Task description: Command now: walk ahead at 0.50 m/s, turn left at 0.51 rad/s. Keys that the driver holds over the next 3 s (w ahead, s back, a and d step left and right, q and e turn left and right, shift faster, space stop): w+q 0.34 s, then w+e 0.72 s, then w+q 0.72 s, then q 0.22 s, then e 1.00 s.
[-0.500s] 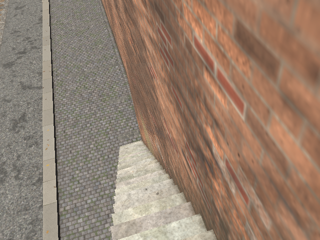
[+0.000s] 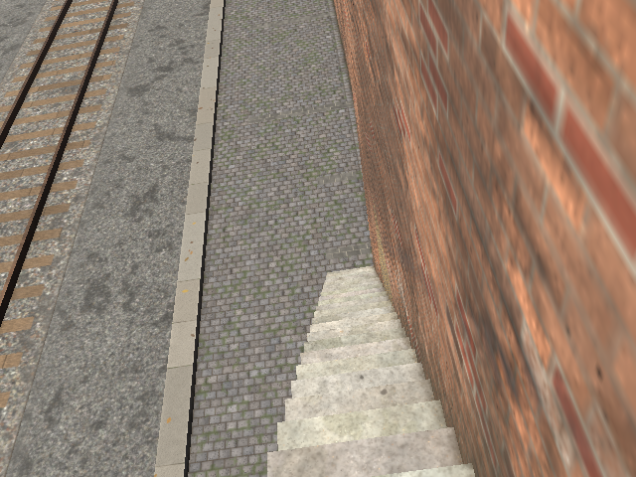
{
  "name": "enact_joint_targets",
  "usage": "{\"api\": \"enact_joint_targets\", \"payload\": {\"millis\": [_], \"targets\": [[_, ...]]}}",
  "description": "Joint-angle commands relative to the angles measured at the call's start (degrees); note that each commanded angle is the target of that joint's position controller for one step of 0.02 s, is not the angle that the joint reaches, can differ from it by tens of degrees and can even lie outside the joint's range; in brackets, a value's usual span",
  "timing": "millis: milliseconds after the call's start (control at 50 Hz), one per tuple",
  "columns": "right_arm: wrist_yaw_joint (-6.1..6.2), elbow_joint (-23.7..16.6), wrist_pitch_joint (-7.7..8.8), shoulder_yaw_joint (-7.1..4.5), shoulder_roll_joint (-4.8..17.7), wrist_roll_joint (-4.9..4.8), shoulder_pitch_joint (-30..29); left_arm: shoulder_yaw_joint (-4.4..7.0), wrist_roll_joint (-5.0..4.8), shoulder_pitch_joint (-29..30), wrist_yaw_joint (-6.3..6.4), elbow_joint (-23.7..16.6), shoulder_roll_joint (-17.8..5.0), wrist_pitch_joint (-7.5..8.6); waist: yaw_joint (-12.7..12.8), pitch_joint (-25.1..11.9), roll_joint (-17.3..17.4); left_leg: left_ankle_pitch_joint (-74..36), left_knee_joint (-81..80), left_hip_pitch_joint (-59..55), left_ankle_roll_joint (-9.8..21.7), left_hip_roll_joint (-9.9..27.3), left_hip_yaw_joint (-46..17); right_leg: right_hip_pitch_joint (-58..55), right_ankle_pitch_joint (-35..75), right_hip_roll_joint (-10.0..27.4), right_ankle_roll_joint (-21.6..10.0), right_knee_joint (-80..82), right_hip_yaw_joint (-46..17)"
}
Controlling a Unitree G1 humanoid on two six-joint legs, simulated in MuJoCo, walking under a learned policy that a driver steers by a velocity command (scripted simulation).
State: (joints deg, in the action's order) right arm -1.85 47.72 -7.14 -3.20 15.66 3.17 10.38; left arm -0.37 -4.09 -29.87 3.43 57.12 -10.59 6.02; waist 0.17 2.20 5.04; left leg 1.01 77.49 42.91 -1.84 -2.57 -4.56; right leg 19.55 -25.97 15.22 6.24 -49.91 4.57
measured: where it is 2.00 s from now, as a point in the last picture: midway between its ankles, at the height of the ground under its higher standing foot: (372, 463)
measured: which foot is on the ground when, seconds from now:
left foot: up 0.00-0.22, down 0.24-0.98, up 1.00-1.00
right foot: down 0.00-0.22, up 0.24-0.96, down 0.98-1.00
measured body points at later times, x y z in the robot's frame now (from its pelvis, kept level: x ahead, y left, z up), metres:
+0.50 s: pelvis +0.18 +0.15 -0.22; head +0.15 +0.18 +0.23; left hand +0.23 +0.43 -0.36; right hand +0.16 -0.10 -0.35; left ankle +0.17 +0.24 -0.92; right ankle +0.36 +0.04 -0.77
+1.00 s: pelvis +0.51 +0.07 -0.43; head +0.49 +0.01 +0.02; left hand +0.54 +0.37 -0.52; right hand +0.41 -0.20 -0.60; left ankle +0.24 +0.24 -0.83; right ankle +0.63 -0.05 -1.17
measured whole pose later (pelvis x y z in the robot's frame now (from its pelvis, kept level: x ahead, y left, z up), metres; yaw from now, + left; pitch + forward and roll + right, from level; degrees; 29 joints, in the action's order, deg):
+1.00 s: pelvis +0.51 +0.07 -0.43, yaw -3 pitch -3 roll +8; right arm 3.2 64.6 4.4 -2.7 18.5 6.9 27.0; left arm 5.6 1.2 -20.2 -0.7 57.6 -15.6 0.7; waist -2.6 0.5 0.2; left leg 50.7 101.4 3.0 -1.2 1.6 3.1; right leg 20.3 33.5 5.7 -0.7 -23.3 -9.7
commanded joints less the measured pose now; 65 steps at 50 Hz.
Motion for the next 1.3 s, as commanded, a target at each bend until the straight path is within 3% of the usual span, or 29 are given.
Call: {"api": "enact_joint_targets", "payload": {"millis": [20, 80, 140, 220, 260, 280, 300, 320, 340, 360, 400, 440, 540, 780, 840, 880, 920, 1000, 1020, 1060, 1080, 1100, 1140, 1160, 1180, 1200, 1240, 1280, 1300], "targets": [[0.38, -5.6, 0.76, -0.41, -0.7, 1.58, -7.3, 3.52, 1.29, -5.1, 2.05, -0.9, -11.0, 0.31, 2.9, 5.7, -13.9, -13.8, -9.1, 10.7, 2.6, 4.2, -8.1, -4.9, 5.1, 11.0, -8.2, 12.2, -7.3], [1.82, -10.6, 2.07, -1.06, 2.3, 1.2, -12.9, 4.03, 3.93, -4.1, 0.06, -2.0, -11.0, 0.45, 6.3, 1.9, -22.6, -11.8, -13.1, 7.8, 1.1, 5.3, -1.6, -5.7, 1.3, 10.7, -11.6, 4.6, -6.0], [-0.08, -7.9, 4.76, 1.27, -1.8, -4.47, -9.7, 3.71, 4.45, 3.7, 0.1, -4.5, -8.6, -1.59, 5.0, 2.7, -13.8, -29.7, -40.2, -18.0, 0.3, 7.4, 0.0, 8.8, -16.7, 8.4, -6.9, 1.5, 2.2], [-1.13, 1.5, 6.29, -0.05, 0.9, -5.2, 14.3, 6.88, 5.09, 4.5, -0.21, -2.3, -16.3, -5.5, -5.4, 0.5, -4.8, -18.8, -56.4, -41.3, 2.5, 5.6, 4.9, 10.2, -8.4, 4.7, -10.4, -29.0, 8.8], [-1.78, 7.8, 8.96, 0.6, 3.5, -3.5, 22.2, 7.67, 5.44, -3.7, -0.71, -0.1, -12.5, -6.79, -3.8, 1.9, 14.4, -31.7, -44.0, -46.5, -3.4, 5.5, -4.6, 24.2, -28.7, -3.0, -9.6, -65.0, 2.7], [-1.17, 7.1, 7.7, -0.28, 11.2, -3.06, 23.5, 8.52, 4.06, -7.4, -2.56, -2.5, -11.7, -5.75, 0.6, -6.6, 28.4, -61.9, -25.3, -57.4, -5.8, 8.0, -2.0, 40.7, -28.5, -6.0, -8.0, -78.5, 2.1], [0.48, 7.3, 5.95, -3.89, 19.9, -6.12, 27.5, 6.99, 3.6, 1.2, -2.64, -8.5, -10.2, -5.15, -6.8, -19.0, 37.0, -33.3, -34.4, -66.2, -3.2, 13.5, -17.5, 50.7, -21.5, -8.9, -8.9, -78.8, 0.7], [1.47, 6.8, 6.0, -5.18, 20.8, -6.56, 28.2, 6.61, 3.84, 8.1, -2.93, -9.4, -10.7, -5.21, -10.9, -21.3, 32.6, 14.8, -48.6, -58.5, 1.2, 17.9, -34.3, 51.7, -11.8, -8.7, -8.7, -74.5, -4.6], [2.26, 4.9, 4.73, -3.23, 14.1, -4.28, 21.9, 7.66, 5.09, 13.8, -2.93, -6.5, -13.7, -5.68, -10.2, -11.3, 20.7, 38.5, -54.7, -49.7, 0.3, 15.1, -37.0, 53.0, -5.4, -9.6, -8.9, -72.8, -6.8], [2.43, 5.4, 4.97, -2.45, 13.4, -2.24, 17.5, 6.61, 4.85, 13.2, -2.22, -6.1, -9.4, -6.29, -5.8, -7.7, 24.1, 37.1, -52.9, -42.4, 3.0, 16.8, -41.1, 52.9, -1.7, -9.5, -9.2, -68.7, -9.4], [1.66, 5.6, 7.39, 0.32, 5.9, -0.04, 14.6, 6.51, 5.48, 10.2, -0.1, -4.8, -8.9, -7.64, -0.1, -2.2, 9.8, 31.9, -49.0, -29.6, 6.5, 16.7, -33.1, 48.1, 12.5, -10.7, -6.3, -51.7, -11.9], [1.99, 6.8, 9.87, 2.45, 0.9, -1.71, 14.1, 5.41, 6.39, 15.6, 0.8, -7.0, -6.2, -7.59, 0.5, 4.2, 3.1, 22.9, -50.7, -20.6, 8.3, 16.6, -30.9, 48.3, 20.0, -14.7, -3.1, -40.2, -12.2], [2.79, 9.8, 12.0, 2.77, 2.2, -2.61, 14.2, 5.56, 4.95, 16.4, -0.72, -8.2, -5.3, -6.49, 2.4, 2.1, -0.8, 17.1, -43.2, -19.1, 7.4, 14.3, -19.9, 39.5, 46.5, -23.8, -4.7, -24.3, -18.2], [4.14, 10.7, 16.22, 0.97, 4.2, 0.47, 20.5, 7.1, 4.14, 36.0, -3.68, -12.0, -8.2, -6.5, -9.4, 11.9, 1.1, 27.9, -33.1, -35.3, 10.9, 13.5, -8.7, 37.8, 60.2, -14.5, -7.2, 6.6, -15.5], [4.16, 15.6, 16.44, 0.84, 3.2, 0.24, 28.5, 6.92, 3.35, 32.5, -2.82, -11.4, -6.0, -4.14, -12.7, 10.5, 2.1, 30.1, -22.3, -37.7, 7.7, 10.2, -0.4, 30.6, 64.8, -12.5, -7.2, 11.8, -10.0], [4.83, 14.8, 14.61, 0.21, 4.9, 3.43, 15.8, 7.54, 1.07, 6.2, -4.06, -2.8, -7.6, -5.98, -0.5, 2.6, 1.7, 38.1, -9.7, -33.7, 5.6, 11.3, 0.0, 8.2, 81.0, -6.3, -7.1, 20.5, -17.1], [4.66, 14.8, 14.2, 0.82, 3.0, 3.75, 12.6, 8.51, 2.13, -4.6, -4.97, 0.9, -11.9, -7.78, 2.1, -0.7, 0.0, 34.2, 4.1, -31.5, 3.7, 9.4, 3.4, -3.0, 79.1, -6.1, -6.5, 21.7, -15.9], [5.91, 11.0, 9.8, 0.34, 3.7, 4.48, 7.1, 6.13, 7.35, -10.6, -3.07, 6.1, -12.4, -3.13, 5.4, 6.4, -14.8, 58.5, 39.1, -13.8, 1.7, -1.5, 10.0, -26.0, 77.5, -5.5, -4.9, 44.4, -14.1], [2.89, 6.3, 6.99, 2.07, -0.8, 4.88, 17.0, 9.06, 2.02, -0.8, -1.7, 5.1, -22.4, -1.04, -6.6, 5.7, -46.8, 59.4, 25.6, 3.4, 1.7, -7.5, 21.2, -26.9, 49.2, -11.0, -1.1, 31.1, -20.0], [0.83, 11.1, 5.19, 1.77, 4.3, 4.94, 25.5, 7.39, 2.72, 3.1, -1.69, 0.7, -11.9, 0.98, -5.3, 5.6, -44.6, 62.5, 9.7, -17.0, 5.2, -11.1, 23.1, -8.2, 51.3, -16.9, 5.9, 38.2, -14.8], [2.31, 11.4, 7.87, -0.09, 12.4, 2.6, 10.3, 4.99, 5.71, 3.6, -2.54, -1.6, -5.5, 3.06, 2.1, 4.9, -18.6, 50.4, -5.6, -13.0, 6.7, -5.4, 13.5, -20.1, 50.6, -20.7, 7.0, 33.2, -6.4], [1.96, 12.5, 6.2, -0.5, 9.1, -1.76, 13.0, 5.74, 4.51, 4.8, -0.4, 0.4, -9.1, 4.11, -5.5, 2.7, -15.8, 47.6, 11.5, -1.8, 6.5, -4.4, 7.7, -33.5, 59.4, -6.7, -2.9, 33.4, -16.4], [4.31, 8.2, 4.89, 0.25, 6.5, 0.89, -1.9, 5.33, 3.34, -10.3, -0.48, 1.7, -10.6, 3.24, 6.4, 2.9, 0.8, 47.2, 14.7, -7.3, 5.5, -7.0, 7.8, -31.0, 79.3, -1.2, -3.6, 39.0, -17.3], [3.55, 5.3, 4.01, -0.02, 4.7, 2.07, -3.6, 4.88, 2.57, -20.8, -0.49, 4.7, -13.0, 1.64, 8.4, 0.2, -2.5, 52.1, 12.1, -1.4, 5.6, -9.8, 4.4, -42.4, 89.9, -3.5, 8.0, 27.4, -12.2], [2.82, 2.9, 4.19, 1.42, -3.1, -0.95, 2.0, 4.14, 2.59, -25.0, -0.65, 8.6, -11.8, 0.88, 6.0, -1.6, -16.8, 53.5, 13.5, 4.6, 6.4, -8.9, 0.4, -45.8, 118.8, 5.0, -1.7, 16.0, -18.4], [2.93, 5.8, 4.03, 1.13, -3.1, -1.32, 10.1, 3.86, 2.06, -25.1, 0.82, 9.7, -9.9, 0.52, 3.3, -6.3, -18.3, 45.5, 19.8, 9.9, 6.0, -5.0, -0.7, -45.6, 114.2, 10.5, -12.2, 7.9, -24.9], [2.65, 8.9, 4.68, 0.84, 0.8, 3.24, 15.5, 3.3, 0.16, -22.9, 1.81, 9.0, -8.2, 0.6, 1.2, -9.7, -9.1, 23.8, 12.0, 10.8, 6.5, 0.4, -8.8, -37.2, 86.4, 11.6, -12.2, 8.8, -24.6], [0.68, 3.4, 4.23, 2.38, -1.9, 0.97, 5.1, 2.77, -1.08, -5.6, 3.61, 3.3, -9.5, 1.56, -4.3, 0.1, -10.4, 0.5, -9.2, 2.6, 2.7, 2.8, -13.4, -9.2, 57.5, 10.2, -14.6, 16.4, -22.8], [0.59, 3.7, 3.54, 1.66, 0.2, 1.56, 0.9, 1.84, -0.83, -9.2, 3.27, 4.5, -7.5, 1.63, -0.4, 2.2, -3.7, 3.1, -15.5, -2.4, 2.4, 2.1, -12.1, -9.4, 66.2, 5.5, -8.2, 16.6, -17.1]]}}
